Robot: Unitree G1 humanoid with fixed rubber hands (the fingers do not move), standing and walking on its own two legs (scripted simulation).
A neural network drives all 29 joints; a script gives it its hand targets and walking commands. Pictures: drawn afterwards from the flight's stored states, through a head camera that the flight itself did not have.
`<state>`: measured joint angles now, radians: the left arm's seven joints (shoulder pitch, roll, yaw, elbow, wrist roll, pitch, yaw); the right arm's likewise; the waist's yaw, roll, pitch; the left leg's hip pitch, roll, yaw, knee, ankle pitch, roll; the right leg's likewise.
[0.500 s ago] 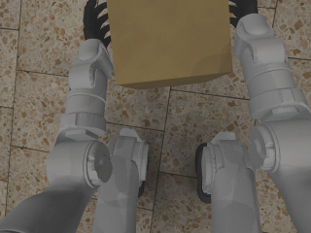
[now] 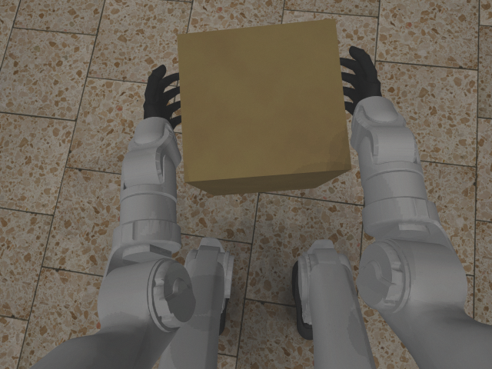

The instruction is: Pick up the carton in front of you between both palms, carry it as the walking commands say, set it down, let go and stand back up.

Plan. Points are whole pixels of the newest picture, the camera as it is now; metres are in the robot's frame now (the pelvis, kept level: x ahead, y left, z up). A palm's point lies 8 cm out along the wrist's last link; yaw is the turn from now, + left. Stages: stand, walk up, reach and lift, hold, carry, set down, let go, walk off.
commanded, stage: reach and lift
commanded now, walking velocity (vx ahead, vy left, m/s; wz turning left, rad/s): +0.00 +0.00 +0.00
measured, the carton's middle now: (260, 127) +0.50 +0.01 -0.13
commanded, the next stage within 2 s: none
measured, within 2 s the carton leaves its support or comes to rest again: neither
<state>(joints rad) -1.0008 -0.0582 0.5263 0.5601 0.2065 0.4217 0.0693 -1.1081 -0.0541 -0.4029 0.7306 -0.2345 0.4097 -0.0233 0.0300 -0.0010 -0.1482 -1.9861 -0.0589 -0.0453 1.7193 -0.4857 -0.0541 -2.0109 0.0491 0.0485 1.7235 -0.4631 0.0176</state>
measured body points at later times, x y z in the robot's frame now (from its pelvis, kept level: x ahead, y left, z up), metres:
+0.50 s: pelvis +0.05 +0.00 +0.14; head +0.19 -0.01 +0.56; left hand +0.45 +0.15 +0.10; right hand +0.46 -0.15 +0.10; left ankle +0.11 +0.13 -0.47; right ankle +0.11 -0.12 -0.47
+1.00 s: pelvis +0.09 +0.01 +0.25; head +0.11 +0.00 +0.70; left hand +0.41 +0.15 +0.25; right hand +0.41 -0.15 +0.25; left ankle +0.11 +0.13 -0.47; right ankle +0.11 -0.12 -0.47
